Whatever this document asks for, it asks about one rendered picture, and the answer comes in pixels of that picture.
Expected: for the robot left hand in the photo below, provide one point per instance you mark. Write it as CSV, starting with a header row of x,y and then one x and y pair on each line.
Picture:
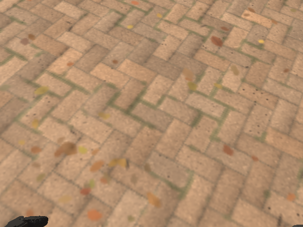
x,y
32,221

